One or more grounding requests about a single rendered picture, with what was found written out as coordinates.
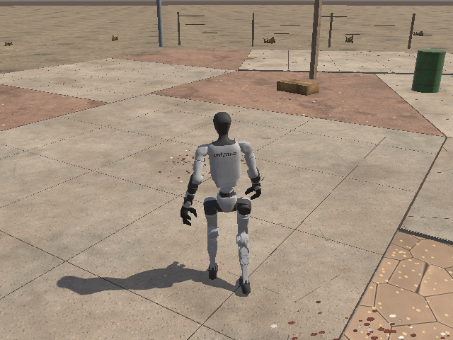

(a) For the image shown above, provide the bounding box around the right robot hand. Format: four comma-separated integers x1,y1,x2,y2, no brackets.
245,186,261,200

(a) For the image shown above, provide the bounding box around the robot right forearm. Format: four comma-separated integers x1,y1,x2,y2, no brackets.
251,167,261,190

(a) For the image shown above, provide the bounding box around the robot right upper arm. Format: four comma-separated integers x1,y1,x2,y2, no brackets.
238,141,259,179

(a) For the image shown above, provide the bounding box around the robot left forearm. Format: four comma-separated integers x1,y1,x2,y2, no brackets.
183,174,198,208

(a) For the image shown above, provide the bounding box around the robot left upper arm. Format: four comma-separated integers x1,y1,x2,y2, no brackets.
192,144,209,185

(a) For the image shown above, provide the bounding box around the right robot shin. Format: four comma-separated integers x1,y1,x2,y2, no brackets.
239,234,250,285

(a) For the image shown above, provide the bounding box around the left robot hand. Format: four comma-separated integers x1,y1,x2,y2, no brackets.
180,206,197,226

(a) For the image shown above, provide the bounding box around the right robot foot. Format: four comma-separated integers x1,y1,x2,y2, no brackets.
239,276,251,295

